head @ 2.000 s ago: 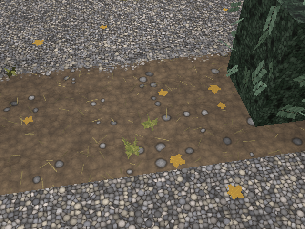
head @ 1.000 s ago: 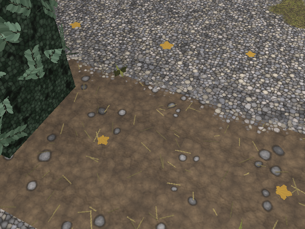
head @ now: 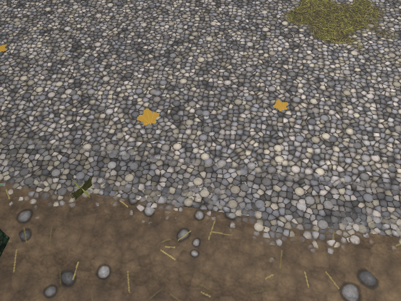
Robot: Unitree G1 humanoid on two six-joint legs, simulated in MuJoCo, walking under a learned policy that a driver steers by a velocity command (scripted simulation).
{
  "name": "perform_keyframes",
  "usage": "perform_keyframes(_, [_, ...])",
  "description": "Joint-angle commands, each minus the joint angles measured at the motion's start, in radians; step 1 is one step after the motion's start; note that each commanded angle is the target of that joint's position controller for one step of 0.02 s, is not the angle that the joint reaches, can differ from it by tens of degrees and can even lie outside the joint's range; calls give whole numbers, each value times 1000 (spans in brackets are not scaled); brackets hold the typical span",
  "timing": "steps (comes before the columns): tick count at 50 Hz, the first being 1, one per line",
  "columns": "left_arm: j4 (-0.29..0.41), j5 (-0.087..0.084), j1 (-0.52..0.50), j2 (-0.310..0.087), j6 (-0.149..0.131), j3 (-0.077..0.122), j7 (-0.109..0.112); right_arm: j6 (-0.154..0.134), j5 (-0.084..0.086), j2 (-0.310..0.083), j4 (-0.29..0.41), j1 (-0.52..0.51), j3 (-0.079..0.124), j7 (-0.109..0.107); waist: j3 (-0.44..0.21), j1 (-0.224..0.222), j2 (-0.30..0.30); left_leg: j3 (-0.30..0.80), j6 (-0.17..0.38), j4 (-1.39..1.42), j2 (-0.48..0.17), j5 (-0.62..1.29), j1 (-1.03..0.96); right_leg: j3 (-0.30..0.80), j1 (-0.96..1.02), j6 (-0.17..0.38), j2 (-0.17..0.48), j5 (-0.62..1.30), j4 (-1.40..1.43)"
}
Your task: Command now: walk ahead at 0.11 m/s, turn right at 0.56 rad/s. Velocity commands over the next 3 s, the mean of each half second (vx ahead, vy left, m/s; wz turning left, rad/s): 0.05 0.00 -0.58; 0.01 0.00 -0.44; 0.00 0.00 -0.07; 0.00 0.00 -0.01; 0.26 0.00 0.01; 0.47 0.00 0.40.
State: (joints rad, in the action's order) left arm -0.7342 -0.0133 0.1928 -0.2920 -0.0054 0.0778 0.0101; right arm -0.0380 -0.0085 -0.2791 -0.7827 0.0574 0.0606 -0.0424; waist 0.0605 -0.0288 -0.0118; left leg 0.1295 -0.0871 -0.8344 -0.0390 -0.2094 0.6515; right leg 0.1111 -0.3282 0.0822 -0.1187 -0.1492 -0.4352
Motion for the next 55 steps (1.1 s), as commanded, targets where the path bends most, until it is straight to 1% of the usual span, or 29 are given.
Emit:
perform_keyframes(1, [79, -2, -21, -157, 12, 41, 21, 5, 6, -79, 52, 16, 18, 3, -198, 14, 125, -34, -10, 99, 53, 67, -159, 200, 52, 125, 223, 281, 56])
perform_keyframes(5, [97, -1, -34, -144, 25, 38, 28, -14, 9, -110, 63, 17, 29, 16, -172, 28, 173, -7, 12, 264, 76, 3, -215, 327, 105, 106, 223, 198, -11])
perform_keyframes(7, [116, -6, -58, -115, 27, 27, 31, -32, 5, -135, 47, 89, 40, 18, -173, 73, 156, 1, 57, 465, 18, 196, -389, 322, 62, 44, 163, 130, -107])
perform_keyframes(8, [121, 9, 0, -52, 25, 9, 29, -30, -12, -198, 53, 114, 53, 10, -234, 40, -12, 169, 139, 463, -197, 398, -552, 211, -41, -11, 78, -163, -305])
perform_keyframes(9, [148, 0, 62, -60, 21, 13, 29, -13, -43, -236, 39, 125, 60, 8, -220, -14, -283, 430, 335, 485, -369, 601, -635, 56, -261, -71, -56, -561, -486])
perform_keyframes(10, [126, 11, 103, -153, 14, 32, 24, -10, -27, -180, 58, 124, 51, 9, -246, 3, -242, 472, 394, 481, -410, 569, -643, 55, -308, -112, 23, -543, -696])
perform_keyframes(11, [109, -2, 76, -194, 21, 49, 22, -7, -19, -126, 78, 94, 38, 6, -221, 18, -156, 331, 360, 458, -345, 524, -613, 44, -320, -130, 51, -464, -779])
perform_keyframes(12, [94, -7, 65, -182, 35, 53, 27, 2, -12, -107, 87, 59, 32, 5, -193, 11, -100, 223, 311, 454, -273, 455, -577, 26, -318, -148, 71, -403, -806])
perform_keyframes(13, [100, -5, 50, -169, 47, 51, 30, 10, -2, -103, 91, 38, 29, 1, -169, 14, -95, 174, 292, 464, -246, 396, -548, 17, -327, -159, 86, -354, -817])
perform_keyframes(15, [119, -13, 29, -113, 57, 35, 22, 25, -8, -116, 87, 37, 30, -6, -137, 19, -119, 65, 284, 501, -191, 373, -490, -45, -289, -170, 94, -289, -765])
perform_keyframes(19, [165, -10, -27, -79, 53, 19, 14, 41, -8, -144, 80, 63, 43, -17, -167, 52, -165, -6, 311, 515, -220, 370, -540, -88, -233, -173, 136, -256, -564])
perform_keyframes(23, [179, -7, -25, -93, 56, 21, -4, 44, 4, -179, 82, 49, 57, -5, -177, 55, -185, -54, 307, 517, -254, 325, -507, -133, -93, -140, 151, -227, -382])
perform_keyframes(27, [156, -2, 54, -97, 62, 36, -22, 46, 32, -185, 68, 40, 61, 4, -162, 7, -156, -108, 233, 420, -249, 206, -460, -186, 76, -61, 114, -80, -88])
perform_keyframes(28, [143, 3, 89, -118, 62, 47, -17, 47, 32, -153, 46, 85, 55, 7, -154, 2, -93, -160, 168, 326, -210, 108, -383, -146, 175, -26, 110, 2, 3])
perform_keyframes(29, [154, 5, 109, -214, 59, 72, -1, 48, 0, -90, 55, 105, 39, 15, -135, 26, 169, -273, 63, 57, -100, -165, -161, 153, 303, 54, 316, 250, 86])
perform_keyframes(30, [185, 31, 97, -298, 44, 81, -3, 41, -20, -89, 126, 15, 34, 8, -123, 1, 341, -202, 16, -163, 38, -452, 61, 430, 279, 250, 513, 410, 105])
perform_keyframes(31, [182, 49, 108, -245, 21, 69, -8, 36, -9, -129, 132, -42, 47, 3, -160, -42, 230, -87, 26, -297, 23, -441, 62, 409, 251, 274, 488, 333, 124])
perform_keyframes(32, [177, 43, 64, -217, 5, 57, -6, 37, 8, -140, 123, -27, 54, 1, -136, -5, 192, -60, 42, -326, 8, -351, 63, 320, 231, 216, 427, 286, 116])
perform_keyframes(33, [183, 23, 7, -191, 1, 52, 0, 41, 6, -138, 95, 8, 59, -6, -132, 25, 143, -53, 41, -311, -2, -270, 57, 258, 222, 157, 371, 238, 101])
perform_keyframes(34, [189, 6, -26, -168, 4, 42, 6, 45, -2, -147, 86, 23, 62, -11, -132, 35, 149, -51, 34, -298, -3, -222, 44, 231, 208, 133, 350, 259, 94])
perform_keyframes(36, [193, 9, -29, -150, 10, 31, 16, 43, 0, -131, 79, 52, 60, -4, -164, 49, 151, -67, 19, -316, 21, -158, -23, 193, 185, 134, 319, 329, 85])
perform_keyframes(41, [178, 16, -3, -143, 16, 25, 26, 43, 10, -86, 83, 23, 35, 12, -168, 17, 159, -76, 3, -67, 16, -119, -108, 183, 210, 135, 306, 270, 71])
perform_keyframes(45, [168, 23, -12, -150, 23, 22, 14, 40, 17, -98, 88, 23, 31, 24, -137, -2, 170, -93, 16, 78, 20, -165, -235, 227, 140, 154, 315, 204, 64])
perform_keyframes(48, [156, 14, -40, -126, 25, 7, 7, 30, 17, -86, 81, 57, 26, 34, -125, 24, 152, -106, 39, 274, 27, -94, -340, 247, 122, 135, 297, 209, 28])
perform_keyframes(50, [138, 14, -13, -89, 18, -7, 7, 18, -5, -96, 71, 100, 22, 39, -139, 42, 99, -66, 76, 468, -17, 170, -519, 223, 59, 55, 239, 112, 1])
perform_keyframes(51, [135, 37, 27, -68, 9, -14, 5, 17, -20, -166, 80, 118, 34, 35, -166, 6, -32, 46, 124, 448, -146, 384, -593, 147, 5, -3, 159, -37, -96])
perform_keyframes(52, [133, 34, 64, -50, 3, -14, 2, 19, -18, -163, 66, 66, 29, 36, -155, -53, -176, 97, 218, 445, -198, 341, -503, 40, 23, -51, 90, -182, -90])
perform_keyframes(53, [124, 44, 31, -79, 3, -12, 5, 16, -12, -97, 85, 17, 13, 40, -138, -31, -160, 101, 233, 474, -178, 196, -435, 30, 84, -80, 113, -152, -68])
perform_keyframes(55, [120, 36, -27, -90, 15, -3, 9, 7, -11, -96, 82, 21, 9, 43, -107, 3, -122, 32, 165, 464, -98, 55, -424, 33, 93, -76, 109, -60, -64])
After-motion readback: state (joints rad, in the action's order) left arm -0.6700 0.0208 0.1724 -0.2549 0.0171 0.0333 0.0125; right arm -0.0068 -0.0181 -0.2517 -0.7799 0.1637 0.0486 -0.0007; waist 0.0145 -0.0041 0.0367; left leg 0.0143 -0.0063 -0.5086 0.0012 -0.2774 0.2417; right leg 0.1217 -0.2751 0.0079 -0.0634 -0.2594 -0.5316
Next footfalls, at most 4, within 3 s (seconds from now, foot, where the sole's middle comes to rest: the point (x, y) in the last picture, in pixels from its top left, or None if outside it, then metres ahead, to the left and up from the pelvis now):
0.16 left None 0.18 0.15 -0.78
0.56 right None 0.07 -0.10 -0.78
1.00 left None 0.17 0.11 -0.78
2.36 right None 0.11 -0.15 -0.78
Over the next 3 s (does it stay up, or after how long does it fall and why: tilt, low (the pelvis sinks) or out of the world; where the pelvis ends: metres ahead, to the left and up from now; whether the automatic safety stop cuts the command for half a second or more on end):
stays up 0.41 -0.15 -0.01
